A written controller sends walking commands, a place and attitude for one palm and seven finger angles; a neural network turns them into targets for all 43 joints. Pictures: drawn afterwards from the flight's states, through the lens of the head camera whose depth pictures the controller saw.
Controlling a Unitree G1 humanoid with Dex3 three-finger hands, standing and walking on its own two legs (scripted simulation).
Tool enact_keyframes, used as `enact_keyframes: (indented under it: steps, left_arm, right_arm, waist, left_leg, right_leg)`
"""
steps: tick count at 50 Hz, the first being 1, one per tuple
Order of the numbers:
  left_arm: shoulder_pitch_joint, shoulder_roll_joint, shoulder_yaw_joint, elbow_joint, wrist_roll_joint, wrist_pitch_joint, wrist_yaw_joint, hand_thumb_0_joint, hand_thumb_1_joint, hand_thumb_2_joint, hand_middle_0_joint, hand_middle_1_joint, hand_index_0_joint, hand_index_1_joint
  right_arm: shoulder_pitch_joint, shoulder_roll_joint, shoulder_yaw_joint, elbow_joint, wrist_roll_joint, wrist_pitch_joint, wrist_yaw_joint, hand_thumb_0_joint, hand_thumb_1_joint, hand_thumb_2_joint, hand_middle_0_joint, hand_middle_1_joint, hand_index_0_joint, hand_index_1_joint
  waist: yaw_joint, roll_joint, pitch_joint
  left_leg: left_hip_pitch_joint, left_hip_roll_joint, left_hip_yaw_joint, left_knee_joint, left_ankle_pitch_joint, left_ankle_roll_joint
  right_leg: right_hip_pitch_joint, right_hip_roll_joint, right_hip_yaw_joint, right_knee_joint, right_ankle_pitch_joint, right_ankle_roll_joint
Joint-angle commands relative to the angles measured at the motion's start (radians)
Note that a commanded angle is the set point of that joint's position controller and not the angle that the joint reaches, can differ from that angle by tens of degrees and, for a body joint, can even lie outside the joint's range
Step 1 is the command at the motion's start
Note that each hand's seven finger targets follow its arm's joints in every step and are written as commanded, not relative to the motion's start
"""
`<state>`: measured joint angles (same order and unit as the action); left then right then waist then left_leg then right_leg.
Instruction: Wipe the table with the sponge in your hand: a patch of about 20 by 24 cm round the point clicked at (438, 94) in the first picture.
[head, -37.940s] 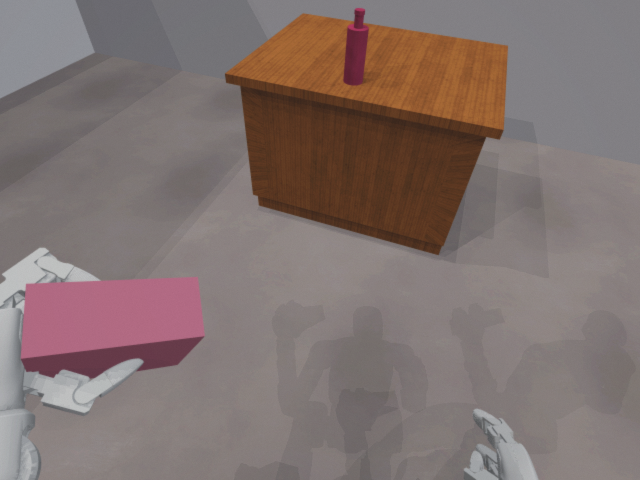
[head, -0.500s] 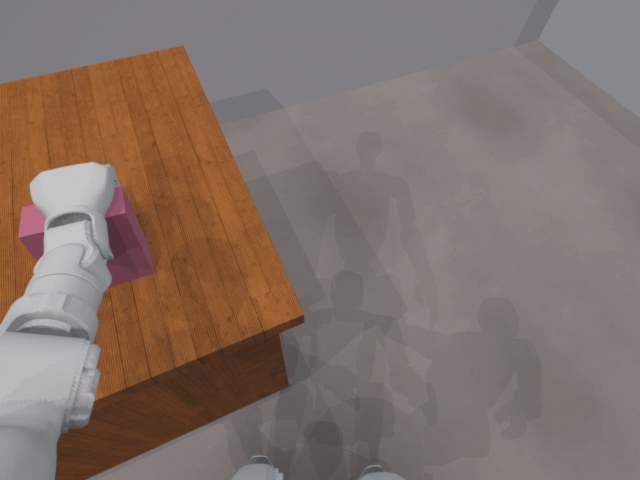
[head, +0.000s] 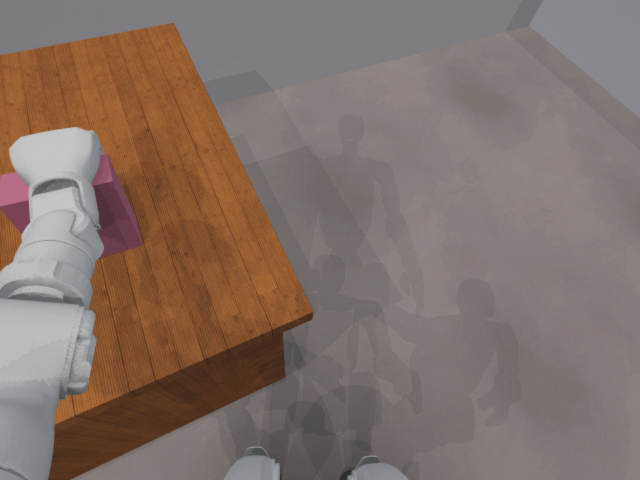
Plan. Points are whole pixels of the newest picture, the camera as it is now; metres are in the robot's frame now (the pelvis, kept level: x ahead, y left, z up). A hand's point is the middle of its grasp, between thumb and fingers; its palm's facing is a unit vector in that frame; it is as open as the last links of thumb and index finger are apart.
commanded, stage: slide back across to the first lane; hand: left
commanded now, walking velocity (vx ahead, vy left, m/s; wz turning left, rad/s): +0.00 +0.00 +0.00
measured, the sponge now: (85, 224) +0.46 +0.32 -0.02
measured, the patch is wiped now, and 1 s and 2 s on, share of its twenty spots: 1.00 1.00 1.00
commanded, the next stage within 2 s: wipe back along the first lane in 0.60 s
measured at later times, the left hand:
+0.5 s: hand (24, 201) +0.45 +0.36 +0.04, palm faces -0.16 -0.01 -0.99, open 9.8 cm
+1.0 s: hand (8, 223) +0.42 +0.37 +0.03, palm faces -0.11 +0.01 -0.99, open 9.8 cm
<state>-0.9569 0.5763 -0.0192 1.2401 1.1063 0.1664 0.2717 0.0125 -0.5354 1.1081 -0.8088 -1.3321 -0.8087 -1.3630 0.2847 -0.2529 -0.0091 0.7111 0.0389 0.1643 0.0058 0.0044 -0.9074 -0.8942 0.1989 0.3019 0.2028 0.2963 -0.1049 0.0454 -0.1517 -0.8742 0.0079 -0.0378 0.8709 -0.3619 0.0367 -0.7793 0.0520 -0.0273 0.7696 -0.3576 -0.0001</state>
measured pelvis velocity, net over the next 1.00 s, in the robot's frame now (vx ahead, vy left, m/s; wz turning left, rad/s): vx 0.03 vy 0.01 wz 0.01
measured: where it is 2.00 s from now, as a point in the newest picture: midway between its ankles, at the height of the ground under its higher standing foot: outside the picture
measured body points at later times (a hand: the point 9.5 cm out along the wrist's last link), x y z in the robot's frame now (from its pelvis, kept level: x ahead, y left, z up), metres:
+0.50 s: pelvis +0.02 +0.00 +0.01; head +0.12 +0.02 +0.45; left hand +0.46 +0.36 +0.09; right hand +0.05 -0.28 -0.11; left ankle +0.02 +0.09 -0.70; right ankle +0.00 -0.13 -0.69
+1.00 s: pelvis +0.03 +0.01 +0.01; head +0.11 +0.02 +0.46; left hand +0.42 +0.37 +0.09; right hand +0.10 -0.27 -0.11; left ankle +0.02 +0.09 -0.70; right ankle +0.00 -0.13 -0.69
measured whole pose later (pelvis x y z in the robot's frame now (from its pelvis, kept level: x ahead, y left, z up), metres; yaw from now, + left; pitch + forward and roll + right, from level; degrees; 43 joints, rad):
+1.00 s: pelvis +0.03 +0.01 +0.01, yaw +0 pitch +17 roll -4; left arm -0.60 0.64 0.09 0.98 1.07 0.02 0.26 0.00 -0.48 1.09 -0.73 -1.40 -0.73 -1.44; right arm 0.27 -0.27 -0.04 0.69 0.06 0.23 0.03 0.00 -0.91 -0.89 0.20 0.30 0.20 0.30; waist -0.04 0.04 -0.15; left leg -0.71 0.00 -0.04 0.81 -0.39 0.05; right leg -0.60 0.05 -0.02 0.68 -0.37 0.00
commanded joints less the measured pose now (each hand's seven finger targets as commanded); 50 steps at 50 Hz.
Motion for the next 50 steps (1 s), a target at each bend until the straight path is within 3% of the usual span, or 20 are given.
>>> enact_keyframes:
  steps: [1,5,7,10,13,14,17,20,21,23,27,28,32,33,36,42,48,50]
  left_arm:
    - [-0.241,0.247,0.039,-0.122,0.018,0.021,0.015,0.0,0.1,1.3,-1.2,-1.6,-1.2,-1.6]
    - [-0.215,0.332,0.09,-0.167,0.012,0.007,0.0,0.0,0.1,1.3,-1.2,-1.6,-1.2,-1.6]
    - [-0.198,0.382,0.115,-0.171,0.02,0.005,-0.001,0.0,0.1,1.3,-1.2,-1.6,-1.2,-1.6]
    - [-0.191,0.427,0.133,-0.174,0.035,0.0,0.0,0.0,0.1,1.3,-1.2,-1.6,-1.2,-1.6]
    - [-0.174,0.401,0.118,-0.201,0.035,-0.013,-0.01,0.0,0.1,1.3,-1.2,-1.6,-1.2,-1.6]
    - [-0.135,0.41,0.131,-0.199,0.032,-0.02,-0.015,0.0,0.1,1.3,-1.2,-1.6,-1.2,-1.6]
    - [-0.112,0.369,0.105,-0.225,0.007,-0.047,-0.038,0.0,0.1,1.3,-1.2,-1.6,-1.2,-1.6]
    - [-0.114,0.397,0.121,-0.238,0.01,-0.083,-0.056,0.0,0.1,1.3,-1.2,-1.6,-1.2,-1.6]
    - [-0.085,0.379,0.114,-0.236,0.012,-0.091,-0.059,0.0,0.1,1.3,-1.2,-1.6,-1.2,-1.6]
    - [-0.096,0.379,0.117,-0.272,0.018,-0.114,-0.064,0.0,0.1,1.3,-1.2,-1.6,-1.2,-1.6]
    - [-0.063,0.41,0.142,-0.266,0.027,-0.141,-0.054,0.0,0.1,1.3,-1.2,-1.6,-1.2,-1.6]
    - [-0.073,0.433,0.169,-0.285,0.02,-0.153,-0.055,0.0,0.1,1.3,-1.2,-1.6,-1.2,-1.6]
    - [0.006,0.484,0.221,-0.291,0.026,-0.169,-0.033,0.0,0.1,1.3,-1.2,-1.6,-1.2,-1.6]
    - [0.018,0.478,0.23,-0.307,0.021,-0.176,-0.032,0.0,0.1,1.3,-1.2,-1.6,-1.2,-1.6]
    - [0.081,0.441,0.212,-0.26,0.02,-0.165,-0.019,0.0,0.1,1.3,-1.2,-1.6,-1.2,-1.6]
    - [0.147,0.352,0.156,-0.275,0.003,-0.147,-0.028,0.0,0.1,1.3,-1.2,-1.6,-1.2,-1.6]
    - [0.208,0.252,0.105,-0.34,-0.027,-0.135,-0.042,0.0,0.1,1.3,-1.2,-1.6,-1.2,-1.6]
    - [0.219,0.257,0.106,-0.346,-0.028,-0.128,-0.039,0.0,0.1,1.3,-1.2,-1.6,-1.2,-1.6]
  right_arm:
    - [0.136,-0.187,-0.064,-0.055,-0.003,-0.009,-0.002,0.0,-0.9,-0.9,0.2,0.3,0.2,0.3]
    - [0.132,-0.192,-0.059,-0.065,0.002,0.004,-0.007,0.0,-0.9,-0.9,0.2,0.3,0.2,0.3]
    - [0.126,-0.197,-0.054,-0.067,0.006,0.007,-0.007,0.0,-0.9,-0.9,0.2,0.3,0.2,0.3]
    - [0.122,-0.204,-0.051,-0.067,0.009,0.01,-0.005,0.0,-0.9,-0.9,0.2,0.3,0.2,0.3]
    - [0.115,-0.203,-0.058,-0.072,0.011,0.006,-0.004,0.0,-0.9,-0.9,0.2,0.3,0.2,0.3]
    - [0.124,-0.204,-0.06,-0.069,0.01,0.005,-0.002,0.0,-0.9,-0.9,0.2,0.3,0.2,0.3]
    - [0.125,-0.202,-0.066,-0.072,0.013,0.005,-0.004,0.0,-0.9,-0.9,0.2,0.3,0.2,0.3]
    - [0.133,-0.207,-0.07,-0.06,0.014,0.007,-0.01,0.0,-0.9,-0.9,0.2,0.3,0.2,0.3]
    - [0.132,-0.205,-0.073,-0.06,0.015,0.008,-0.011,0.0,-0.9,-0.9,0.2,0.3,0.2,0.3]
    - [0.121,-0.205,-0.073,-0.061,0.015,0.01,-0.011,0.0,-0.9,-0.9,0.2,0.3,0.2,0.3]
    - [0.124,-0.208,-0.076,-0.057,0.011,0.021,-0.01,0.0,-0.9,-0.9,0.2,0.3,0.2,0.3]
    - [0.116,-0.209,-0.077,-0.057,0.011,0.022,-0.011,0.0,-0.9,-0.9,0.2,0.3,0.2,0.3]
    - [0.109,-0.212,-0.079,-0.066,0.004,0.031,-0.004,0.0,-0.9,-0.9,0.2,0.3,0.2,0.3]
    - [0.1,-0.21,-0.079,-0.068,0.004,0.032,-0.004,0.0,-0.9,-0.9,0.2,0.3,0.2,0.3]
    - [0.102,-0.212,-0.083,-0.07,0.005,0.034,0.006,0.0,-0.9,-0.9,0.2,0.3,0.2,0.3]
    - [0.084,-0.207,-0.088,-0.082,0.014,0.037,0.014,0.0,-0.9,-0.9,0.2,0.3,0.2,0.3]
    - [0.045,-0.193,-0.087,-0.098,0.021,0.04,0.015,0.0,-0.9,-0.9,0.2,0.3,0.2,0.3]
    - [0.041,-0.198,-0.088,-0.094,0.019,0.044,0.014,0.0,-0.9,-0.9,0.2,0.3,0.2,0.3]
  waist:
    - [0.003,0.066,-0.396]
    - [0.015,0.034,-0.406]
    - [0.019,0.02,-0.375]
    - [0.027,0.047,-0.327]
    - [0.025,0.072,-0.328]
    - [0.039,0.077,-0.344]
    - [0.025,0.058,-0.334]
    - [0.018,0.063,-0.32]
    - [0.021,0.061,-0.311]
    - [0.028,0.109,-0.306]
    - [0.031,0.086,-0.307]
    - [0.04,0.112,-0.319]
    - [0.066,0.095,-0.374]
    - [0.073,0.106,-0.382]
    - [0.065,0.042,-0.35]
    - [0.059,0.022,-0.329]
    - [0.069,0.055,-0.286]
    - [0.066,0.035,-0.271]
  left_leg:
    - [0.389,0.004,-0.017,-0.091,0.309,0.004]
    - [0.368,-0.004,-0.009,-0.102,0.308,0.013]
    - [0.345,-0.009,-0.003,-0.113,0.29,0.018]
    - [0.348,-0.011,-0.011,-0.131,0.274,0.017]
    - [0.392,-0.007,-0.014,-0.14,0.308,0.015]
    - [0.404,-0.009,-0.012,-0.136,0.33,0.016]
    - [0.425,-0.005,-0.01,-0.139,0.344,0.017]
    - [0.439,-0.005,-0.015,-0.136,0.367,0.02]
    - [0.445,-0.007,-0.012,-0.138,0.379,0.02]
    - [0.479,-0.003,-0.018,-0.14,0.426,0.013]
    - [0.471,-0.009,-0.014,-0.127,0.443,0.013]
    - [0.484,-0.004,-0.016,-0.127,0.473,0.01]
    - [0.472,-0.012,-0.005,-0.099,0.538,0.009]
    - [0.485,-0.008,-0.01,-0.096,0.59,0.006]
    - [0.449,-0.013,-0.003,-0.09,0.543,0.011]
    - [0.453,-0.014,-0.003,-0.1,0.513,0.014]
    - [0.502,-0.002,-0.026,-0.131,0.518,0.008]
    - [0.49,-0.006,-0.027,-0.132,0.479,0.008]
  right_leg:
    - [0.104,0.037,-0.02,-0.09,0.218,-0.059]
    - [0.185,0.036,-0.009,-0.103,0.263,-0.053]
    - [0.215,0.033,-0.006,-0.113,0.269,-0.052]
    - [0.208,0.034,-0.011,-0.121,0.238,-0.058]
    - [0.212,0.033,-0.013,-0.129,0.255,-0.062]
    - [0.224,0.035,-0.012,-0.128,0.274,-0.062]
    - [0.234,0.038,-0.01,-0.147,0.295,-0.06]
    - [0.229,0.037,-0.007,-0.148,0.31,-0.062]
    - [0.23,0.037,-0.008,-0.153,0.318,-0.063]
    - [0.211,0.037,-0.01,-0.146,0.329,-0.071]
    - [0.218,0.041,-0.012,-0.143,0.346,-0.072]
    - [0.221,0.038,-0.009,-0.135,0.365,-0.075]
    - [0.266,0.036,-0.006,-0.109,0.45,-0.072]
    - [0.269,0.034,-0.006,-0.1,0.476,-0.073]
    - [0.27,0.037,-0.01,-0.106,0.47,-0.066]
    - [0.277,0.034,-0.011,-0.119,0.454,-0.063]
    - [0.242,0.034,-0.023,-0.134,0.374,-0.071]
    - [0.238,0.034,-0.025,-0.135,0.35,-0.069]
